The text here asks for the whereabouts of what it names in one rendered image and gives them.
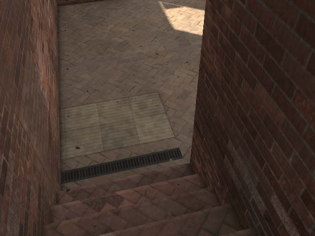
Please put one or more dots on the stairs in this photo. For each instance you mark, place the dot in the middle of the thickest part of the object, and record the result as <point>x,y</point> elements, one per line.
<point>172,201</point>

